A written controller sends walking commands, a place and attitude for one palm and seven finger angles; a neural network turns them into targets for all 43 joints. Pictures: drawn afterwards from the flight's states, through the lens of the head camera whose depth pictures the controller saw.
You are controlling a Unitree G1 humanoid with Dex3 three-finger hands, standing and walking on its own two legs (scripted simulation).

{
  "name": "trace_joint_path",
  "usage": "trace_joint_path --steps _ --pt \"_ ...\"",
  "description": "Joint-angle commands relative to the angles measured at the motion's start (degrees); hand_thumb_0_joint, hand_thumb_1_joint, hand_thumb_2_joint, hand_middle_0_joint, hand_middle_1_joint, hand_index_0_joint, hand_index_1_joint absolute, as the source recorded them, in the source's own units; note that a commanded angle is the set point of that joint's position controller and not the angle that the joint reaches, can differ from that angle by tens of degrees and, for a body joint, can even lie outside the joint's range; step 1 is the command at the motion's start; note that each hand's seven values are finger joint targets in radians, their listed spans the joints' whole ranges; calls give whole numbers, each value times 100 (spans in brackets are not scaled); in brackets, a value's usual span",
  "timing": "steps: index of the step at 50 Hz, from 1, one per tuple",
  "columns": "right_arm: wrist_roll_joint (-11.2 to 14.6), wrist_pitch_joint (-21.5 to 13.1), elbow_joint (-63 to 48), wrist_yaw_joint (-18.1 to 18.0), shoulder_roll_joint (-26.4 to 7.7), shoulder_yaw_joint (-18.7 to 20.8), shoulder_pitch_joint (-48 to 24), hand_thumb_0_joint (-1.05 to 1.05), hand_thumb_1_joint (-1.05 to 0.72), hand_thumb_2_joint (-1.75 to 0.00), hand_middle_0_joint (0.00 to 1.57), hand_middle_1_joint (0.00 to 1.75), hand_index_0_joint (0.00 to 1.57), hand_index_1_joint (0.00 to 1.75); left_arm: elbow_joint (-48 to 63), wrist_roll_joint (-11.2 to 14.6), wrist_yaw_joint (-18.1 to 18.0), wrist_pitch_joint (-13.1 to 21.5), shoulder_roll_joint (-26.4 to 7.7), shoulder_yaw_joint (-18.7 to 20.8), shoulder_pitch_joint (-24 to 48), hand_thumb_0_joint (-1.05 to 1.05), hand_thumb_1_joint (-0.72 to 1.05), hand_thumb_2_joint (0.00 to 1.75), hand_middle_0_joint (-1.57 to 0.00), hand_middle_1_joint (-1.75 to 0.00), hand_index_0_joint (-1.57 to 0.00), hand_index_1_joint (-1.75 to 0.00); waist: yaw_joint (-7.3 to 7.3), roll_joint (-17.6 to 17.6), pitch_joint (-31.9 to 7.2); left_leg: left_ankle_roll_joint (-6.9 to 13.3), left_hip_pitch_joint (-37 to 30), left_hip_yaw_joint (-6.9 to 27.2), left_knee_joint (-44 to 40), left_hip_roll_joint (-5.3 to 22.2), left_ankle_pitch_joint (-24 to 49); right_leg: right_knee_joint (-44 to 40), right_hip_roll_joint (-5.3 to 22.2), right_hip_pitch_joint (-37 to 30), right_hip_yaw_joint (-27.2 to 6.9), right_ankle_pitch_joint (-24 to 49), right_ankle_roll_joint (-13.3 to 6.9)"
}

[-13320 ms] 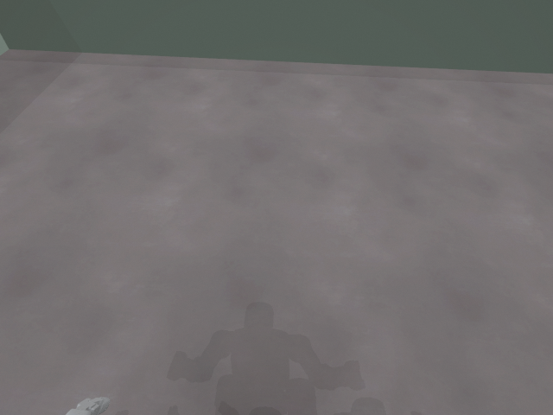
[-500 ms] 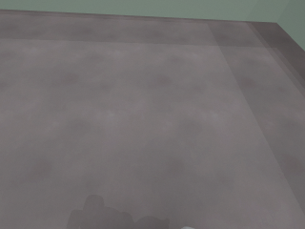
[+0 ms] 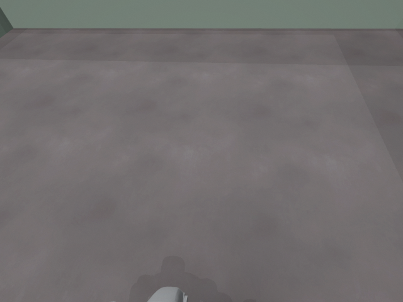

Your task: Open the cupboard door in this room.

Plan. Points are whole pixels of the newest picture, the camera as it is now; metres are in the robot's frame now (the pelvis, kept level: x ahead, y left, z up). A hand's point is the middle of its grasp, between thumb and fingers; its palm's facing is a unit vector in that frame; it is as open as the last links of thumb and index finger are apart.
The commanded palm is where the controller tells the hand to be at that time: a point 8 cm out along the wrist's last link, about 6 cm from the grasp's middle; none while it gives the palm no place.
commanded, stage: turn or walk to find it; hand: left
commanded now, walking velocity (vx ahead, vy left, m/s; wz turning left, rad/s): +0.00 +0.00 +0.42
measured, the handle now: out of the picture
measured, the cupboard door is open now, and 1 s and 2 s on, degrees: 0 0 0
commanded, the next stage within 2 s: none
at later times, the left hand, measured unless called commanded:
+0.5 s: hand out of the picture -0.02 +0.27 -0.17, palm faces +0.24 -0.94 -0.24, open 7.4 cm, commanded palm none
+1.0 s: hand out of the picture -0.06 +0.19 -0.16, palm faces +0.41 -0.88 -0.25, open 7.4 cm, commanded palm none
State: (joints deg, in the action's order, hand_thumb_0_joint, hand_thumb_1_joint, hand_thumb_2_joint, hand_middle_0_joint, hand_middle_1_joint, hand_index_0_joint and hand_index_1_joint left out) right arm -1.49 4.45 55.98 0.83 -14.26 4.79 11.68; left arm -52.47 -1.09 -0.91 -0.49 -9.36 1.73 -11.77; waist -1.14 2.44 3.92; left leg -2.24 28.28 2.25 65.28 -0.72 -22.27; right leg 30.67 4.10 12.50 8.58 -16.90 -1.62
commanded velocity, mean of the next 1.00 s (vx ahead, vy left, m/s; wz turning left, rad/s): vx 0.00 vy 0.00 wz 0.42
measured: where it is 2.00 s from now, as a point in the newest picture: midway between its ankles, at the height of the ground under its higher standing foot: outside the picture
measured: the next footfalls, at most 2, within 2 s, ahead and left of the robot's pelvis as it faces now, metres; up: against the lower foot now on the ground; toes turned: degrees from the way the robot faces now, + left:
left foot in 0.26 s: +0.00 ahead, +0.15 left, +0.00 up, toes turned +11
right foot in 0.70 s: +0.02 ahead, -0.09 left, +0.00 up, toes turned +11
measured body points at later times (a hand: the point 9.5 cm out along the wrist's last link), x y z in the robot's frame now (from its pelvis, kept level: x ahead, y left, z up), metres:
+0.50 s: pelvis -0.03 +0.04 +0.00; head +0.00 +0.06 +0.45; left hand -0.03 +0.32 -0.15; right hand +0.11 -0.18 -0.13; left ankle -0.04 +0.14 -0.74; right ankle -0.02 -0.10 -0.67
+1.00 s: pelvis -0.04 -0.01 +0.00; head +0.00 -0.01 +0.45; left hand -0.08 +0.24 -0.14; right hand +0.10 -0.23 -0.16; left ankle -0.13 +0.13 -0.67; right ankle -0.02 -0.10 -0.74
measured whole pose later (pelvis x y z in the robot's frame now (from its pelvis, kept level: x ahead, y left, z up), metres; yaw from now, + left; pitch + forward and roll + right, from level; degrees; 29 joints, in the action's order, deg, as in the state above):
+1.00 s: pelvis -0.04 -0.01 +0.00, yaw +24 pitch -1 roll +2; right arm -1.2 4.7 57.5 0.7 -13.9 4.2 11.6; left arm -53.8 -1.4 -0.7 -0.2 -9.7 1.8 -12.7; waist -0.5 0.5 5.1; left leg -3.6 23.6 0.3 56.1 1.9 -24.9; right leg 30.1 6.0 11.7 11.4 -17.5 -1.4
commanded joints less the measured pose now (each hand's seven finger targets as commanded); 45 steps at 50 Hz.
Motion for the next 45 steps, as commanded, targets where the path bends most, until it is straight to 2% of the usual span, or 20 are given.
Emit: trace_joint_path --steps 1,7,9,11,12,13,14,16,17,19,28,32,33,34,35,36,38,39,42,45 --pt "38 -113 -402 26 -307 48 -199 0 -90 -90 20 30 20 30 284 -44 -117 126 -1208 294 -138 0 90 90 -20 -30 -20 -30 180 -1172 -167 -158 145 -131 -230 244 -124 -1258 1507 -314 -889 1716 -541" --pt "112 -225 -486 -4 -197 -78 -585 0 -90 -90 20 30 20 30 14 -74 -87 76 -1519 388 -601 0 90 90 -20 -30 -20 -30 462 -1375 -556 -89 -461 -541 -2033 161 -567 -755 1658 -940 -813 2952 -694" --pt "124 -264 -414 -24 -203 -82 -364 0 -90 -90 20 30 20 30 -42 -60 -84 51 -1524 400 -459 0 90 90 -20 -30 -20 -30 325 -1357 -641 -51 -894 -676 -2809 140 -216 -483 1647 -850 -654 2928 -549" --pt "98 -325 -301 -25 -346 -64 37 0 -90 -90 20 30 20 30 -21 10 -71 -3 -1479 402 -309 0 90 90 -20 -30 -20 -30 54 -1032 -759 38 -1893 -692 -4058 209 988 86 1450 -259 -247 2237 -116" --pt "65 -392 -315 -32 -766 32 185 0 -90 -90 20 30 20 30 62 56 -51 -53 -1225 384 -365 0 90 90 -20 -30 -20 -30 -31 76 -858 348 -2648 344 -4520 1011 1821 989 992 708 75 1018 245" --pt "35 -383 -336 -52 -1286 141 345 0 -90 -90 20 30 20 30 283 64 -12 -86 -845 262 -265 0 90 90 -20 -30 -20 -30 -113 1566 -668 1031 -2886 1851 -4714 2281 3432 2049 331 1931 164 -1761 599" --pt "37 -355 -217 -98 -1332 157 550 0 -90 -90 20 30 20 30 349 6 -64 -176 -912 211 189 0 90 90 -20 -30 -20 -30 -325 1428 -635 1302 -2285 1817 -4816 2396 3012 2715 340 1718 -389 -1989 547" --pt "17 -346 -289 -182 -1029 80 34 0 -90 -90 20 30 20 30 236 29 -10 -181 -947 281 368 0 90 90 -20 -30 -20 -30 -120 1042 -204 1282 -1864 1466 -4831 1895 2442 3239 320 1942 -689 -1307 536" --pt "14 -363 -368 -185 -905 24 -227 0 -90 -90 20 30 20 30 121 21 22 -167 -930 288 205 0 90 90 -20 -30 -20 -30 43 797 -192 1168 -1836 1145 -4780 1657 2529 3274 285 1844 -682 -967 553" --pt "42 -402 -420 -181 -857 5 -312 0 -90 -90 20 30 20 30 13 23 51 -147 -918 274 5 0 90 90 -20 -30 -20 -30 114 580 -366 1086 -1947 832 -4732 1446 2789 3174 227 1679 -637 -710 598" --pt "-2 -337 -429 -146 -900 104 -28 0 -90 -90 20 30 20 30 258 59 -6 -116 -782 211 302 0 90 90 -20 -30 -20 -30 -69 660 -518 1213 -2032 1359 -4511 1407 3056 1602 -52 1122 -632 -947 604" --pt "21 -306 -527 -124 -851 133 -217 0 -90 -90 20 30 20 30 156 81 -31 -32 -828 232 -242 0 90 90 -20 -30 -20 -30 210 606 -674 976 -1394 1442 -4085 1105 2799 -83 -212 -90 -502 -6 527" --pt "60 -311 -554 -106 -745 123 -230 0 -90 -90 20 30 20 30 118 61 -50 22 -964 262 -462 0 90 90 -20 -30 -20 -30 316 238 -785 727 -1029 1279 -3732 850 2292 -851 -28 -709 -608 524 491" --pt "116 -314 -621 -67 -426 86 -125 0 -90 -90 20 30 20 30 127 -16 -92 88 -1392 336 -580 0 90 90 -20 -30 -20 -30 362 -900 -864 353 -57 704 -2834 265 1005 -1367 1043 -1476 -1667 616 173" --pt "89 -314 -801 -61 -241 51 -266 0 -90 -90 20 30 20 30 192 -58 -103 96 -1750 404 -550 0 90 90 -20 -30 -20 -30 418 -1902 -596 70 562 45 -1620 -331 -1005 -1496 2255 -1206 -2686 1337 -518" --pt "24 -217 -752 -80 -507 117 -348 0 -90 -90 20 30 20 30 270 3 -124 112 -1639 430 -451 0 90 90 -20 -30 -20 -30 448 -1795 -525 112 411 389 -647 -62 -1098 -1602 2349 -468 -2665 1160 -791" --pt "26 -135 -526 -23 -464 150 -245 0 -90 -90 20 30 20 30 375 8 -113 92 -1317 336 132 0 90 90 -20 -30 -20 -30 122 -992 -42 80 403 353 380 80 -430 -1532 1770 110 -1903 846 -670" --pt "22 -124 -425 8 -409 142 -31 0 -90 -90 20 30 20 30 436 7 -121 91 -1157 297 380 0 90 90 -20 -30 -20 -30 -42 -877 -35 29 351 247 488 151 -153 -1416 1563 125 -1465 1065 -560" --pt "25 -113 -342 23 -320 95 72 0 -90 -90 20 30 20 30 386 -15 -114 140 -1110 269 185 0 90 90 -20 -30 -20 -30 29 -1199 -163 -119 273 14 344 186 80 -1273 1389 -169 -928 1648 -484" --pt "39 -125 -382 21 -280 45 -237 0 -90 -90 20 30 20 30 237 -36 -107 132 -1207 298 -198 0 90 90 -20 -30 -20 -30 226 -1159 -202 -176 201 -152 -328 222 -148 -1177 1473 -523 -877 2110 -549"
